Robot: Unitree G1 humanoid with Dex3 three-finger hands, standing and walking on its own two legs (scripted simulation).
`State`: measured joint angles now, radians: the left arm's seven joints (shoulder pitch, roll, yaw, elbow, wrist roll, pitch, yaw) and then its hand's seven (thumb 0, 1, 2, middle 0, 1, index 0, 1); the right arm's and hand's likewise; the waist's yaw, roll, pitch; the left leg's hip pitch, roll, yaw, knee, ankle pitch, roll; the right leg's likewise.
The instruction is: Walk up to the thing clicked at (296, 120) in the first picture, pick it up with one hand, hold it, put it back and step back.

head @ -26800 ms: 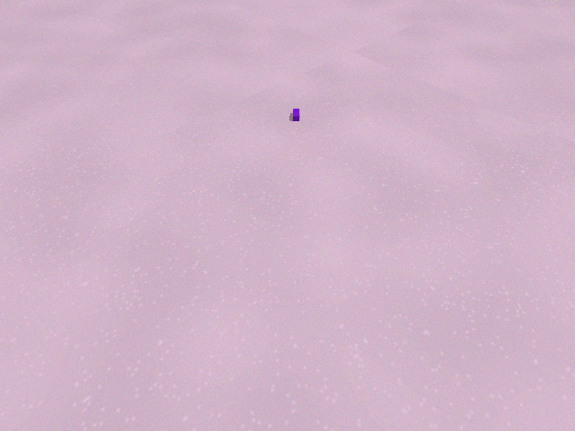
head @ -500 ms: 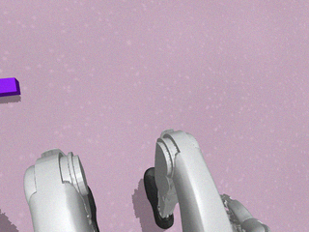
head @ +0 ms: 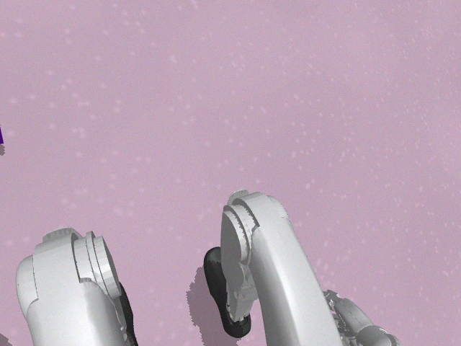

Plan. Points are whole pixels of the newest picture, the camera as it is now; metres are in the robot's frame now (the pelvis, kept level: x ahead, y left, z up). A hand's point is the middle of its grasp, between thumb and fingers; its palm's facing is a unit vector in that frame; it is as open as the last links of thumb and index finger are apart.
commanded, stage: rise first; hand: left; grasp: from above
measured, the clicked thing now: out of the picture +0.49 +0.38 -0.29
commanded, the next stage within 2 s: none
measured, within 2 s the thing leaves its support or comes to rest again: neither
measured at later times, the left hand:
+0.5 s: hand out of the picture +0.43 +0.41 -0.18, palm faces -0.45 -0.12 -0.88, open 13.5 cm
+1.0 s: hand out of the picture +0.44 +0.42 -0.17, palm faces -0.45 -0.11 -0.89, open 13.8 cm
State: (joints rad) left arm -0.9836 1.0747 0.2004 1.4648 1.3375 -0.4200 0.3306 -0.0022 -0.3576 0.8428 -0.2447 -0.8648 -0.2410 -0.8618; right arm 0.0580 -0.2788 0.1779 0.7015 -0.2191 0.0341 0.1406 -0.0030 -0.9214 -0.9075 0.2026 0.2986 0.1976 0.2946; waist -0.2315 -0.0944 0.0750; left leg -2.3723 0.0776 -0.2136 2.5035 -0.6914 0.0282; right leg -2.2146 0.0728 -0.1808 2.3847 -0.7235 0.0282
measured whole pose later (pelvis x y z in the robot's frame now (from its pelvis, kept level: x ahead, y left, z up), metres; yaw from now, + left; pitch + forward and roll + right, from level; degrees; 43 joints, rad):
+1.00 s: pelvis -0.01 +0.00 +0.00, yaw -1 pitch +29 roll -14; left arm -1.05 1.15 0.15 1.48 1.34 -0.39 0.30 0.00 -0.47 0.94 -0.17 -0.93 -0.15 -0.94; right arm 0.09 -0.28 0.24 0.65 -0.19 0.01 0.14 0.00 -0.92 -0.91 0.20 0.30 0.20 0.29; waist -0.28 -0.12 0.10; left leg -2.37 0.07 -0.23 2.50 -0.68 0.04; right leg -2.19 0.08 -0.20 2.35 -0.70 0.04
